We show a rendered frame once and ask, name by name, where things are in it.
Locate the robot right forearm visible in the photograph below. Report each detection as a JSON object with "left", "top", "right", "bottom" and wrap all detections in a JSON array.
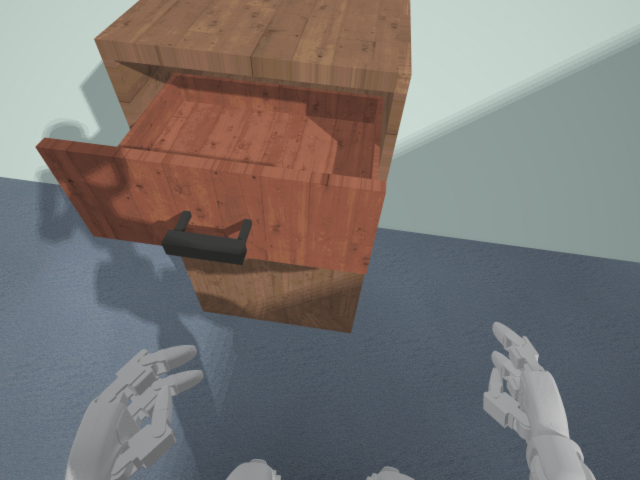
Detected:
[{"left": 526, "top": 434, "right": 596, "bottom": 480}]

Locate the handle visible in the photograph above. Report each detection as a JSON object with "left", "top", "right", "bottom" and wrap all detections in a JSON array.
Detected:
[{"left": 161, "top": 211, "right": 252, "bottom": 265}]

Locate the cabinet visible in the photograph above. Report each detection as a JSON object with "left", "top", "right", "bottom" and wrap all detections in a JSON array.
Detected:
[{"left": 94, "top": 0, "right": 412, "bottom": 333}]

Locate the robot left hand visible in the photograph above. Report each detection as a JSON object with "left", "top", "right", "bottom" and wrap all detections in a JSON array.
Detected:
[{"left": 65, "top": 345, "right": 203, "bottom": 480}]

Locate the robot right hand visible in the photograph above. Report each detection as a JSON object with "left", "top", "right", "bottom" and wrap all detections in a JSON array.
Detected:
[{"left": 483, "top": 322, "right": 570, "bottom": 445}]

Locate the drawer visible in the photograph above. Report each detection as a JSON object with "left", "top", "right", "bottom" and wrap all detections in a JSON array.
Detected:
[{"left": 36, "top": 73, "right": 386, "bottom": 275}]

